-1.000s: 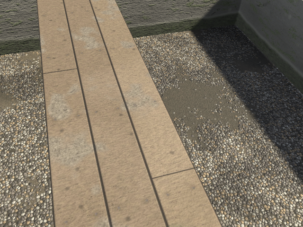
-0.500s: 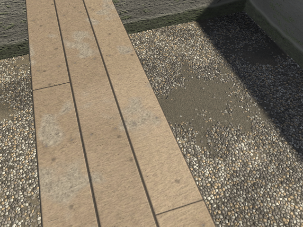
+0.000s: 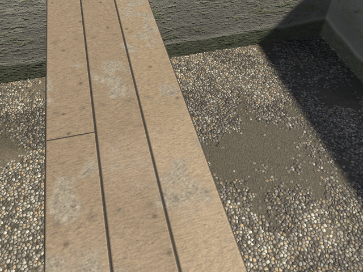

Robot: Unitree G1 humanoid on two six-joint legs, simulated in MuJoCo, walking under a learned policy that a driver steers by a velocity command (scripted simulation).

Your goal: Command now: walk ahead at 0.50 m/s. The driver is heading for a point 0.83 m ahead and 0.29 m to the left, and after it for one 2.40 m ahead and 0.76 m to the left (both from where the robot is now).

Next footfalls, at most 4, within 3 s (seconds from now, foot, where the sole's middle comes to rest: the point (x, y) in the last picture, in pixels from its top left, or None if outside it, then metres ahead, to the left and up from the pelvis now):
0.48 right None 0.38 -0.07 -0.76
0.98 left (137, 238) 0.60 0.23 -0.76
1.70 right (154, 188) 0.82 0.19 -0.76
1.96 left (116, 220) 0.67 0.32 -0.76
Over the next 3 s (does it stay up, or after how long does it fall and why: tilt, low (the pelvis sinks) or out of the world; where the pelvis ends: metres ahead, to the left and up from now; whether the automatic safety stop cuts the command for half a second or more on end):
stays up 1.10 0.48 0.02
